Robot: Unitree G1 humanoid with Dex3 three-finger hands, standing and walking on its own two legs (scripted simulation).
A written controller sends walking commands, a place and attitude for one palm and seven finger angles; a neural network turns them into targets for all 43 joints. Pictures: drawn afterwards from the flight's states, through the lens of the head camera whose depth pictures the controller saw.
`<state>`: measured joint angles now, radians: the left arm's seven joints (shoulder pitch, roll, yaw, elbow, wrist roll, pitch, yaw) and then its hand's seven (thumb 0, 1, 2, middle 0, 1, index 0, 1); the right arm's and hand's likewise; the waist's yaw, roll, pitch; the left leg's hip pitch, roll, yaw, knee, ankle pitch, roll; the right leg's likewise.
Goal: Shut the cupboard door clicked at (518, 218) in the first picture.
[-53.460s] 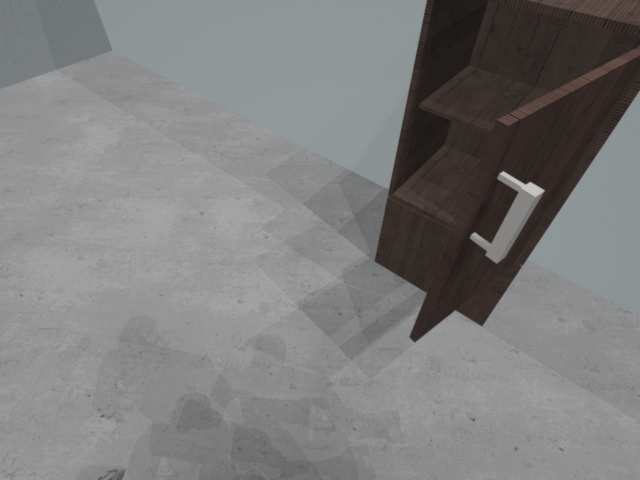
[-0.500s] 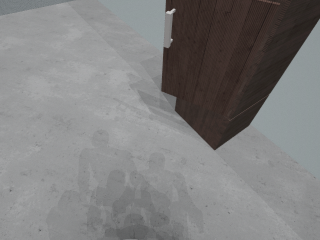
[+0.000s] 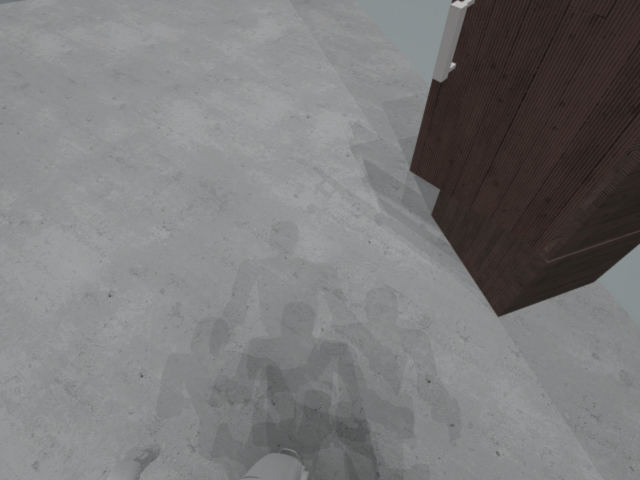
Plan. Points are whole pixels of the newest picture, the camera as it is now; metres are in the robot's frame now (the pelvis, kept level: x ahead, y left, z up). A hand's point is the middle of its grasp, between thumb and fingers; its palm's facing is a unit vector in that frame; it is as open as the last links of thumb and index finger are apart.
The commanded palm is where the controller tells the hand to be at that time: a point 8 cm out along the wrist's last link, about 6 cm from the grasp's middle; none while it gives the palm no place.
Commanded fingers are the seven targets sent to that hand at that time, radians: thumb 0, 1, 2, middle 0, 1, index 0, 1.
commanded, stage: walk to a spot facing it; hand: left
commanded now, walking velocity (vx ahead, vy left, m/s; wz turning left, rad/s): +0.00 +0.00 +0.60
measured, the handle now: (454, 40) +0.91 -0.25 +0.05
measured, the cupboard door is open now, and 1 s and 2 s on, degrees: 26 26 26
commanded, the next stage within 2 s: turn to face it in 0.78 s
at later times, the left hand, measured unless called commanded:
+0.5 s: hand out of the picture +0.06 +0.24 -0.16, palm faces +0.34 -0.90 -0.29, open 7.4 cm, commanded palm none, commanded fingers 0.00 0.90 0.90 -0.20 -0.30 -0.20 -0.30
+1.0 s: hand out of the picture +0.06 +0.26 -0.19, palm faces +0.63 -0.75 -0.20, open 7.4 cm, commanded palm none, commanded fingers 0.00 0.90 0.90 -0.20 -0.30 -0.20 -0.30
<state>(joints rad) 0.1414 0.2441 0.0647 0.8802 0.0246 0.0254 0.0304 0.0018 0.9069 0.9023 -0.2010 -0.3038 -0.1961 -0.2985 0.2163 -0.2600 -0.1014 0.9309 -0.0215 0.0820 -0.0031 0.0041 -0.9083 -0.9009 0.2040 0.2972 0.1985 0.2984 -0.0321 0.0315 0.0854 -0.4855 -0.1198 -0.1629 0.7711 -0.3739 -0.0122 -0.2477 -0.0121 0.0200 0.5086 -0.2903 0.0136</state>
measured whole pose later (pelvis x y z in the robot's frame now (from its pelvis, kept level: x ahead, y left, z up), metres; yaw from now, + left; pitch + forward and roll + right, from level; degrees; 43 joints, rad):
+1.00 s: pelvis +0.19 +0.11 -0.01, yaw +36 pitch +0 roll +0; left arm 0.31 0.21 0.07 0.98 0.02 0.01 0.01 0.01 0.91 0.90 -0.20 -0.30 -0.20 -0.30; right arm 0.08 -0.20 -0.02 0.87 -0.03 -0.02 0.00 0.00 -0.91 -0.90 0.20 0.30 0.20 0.30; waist 0.04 -0.05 0.14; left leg -0.38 0.00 0.13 0.64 -0.27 0.08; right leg -0.44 -0.14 -0.06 1.18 -0.45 0.05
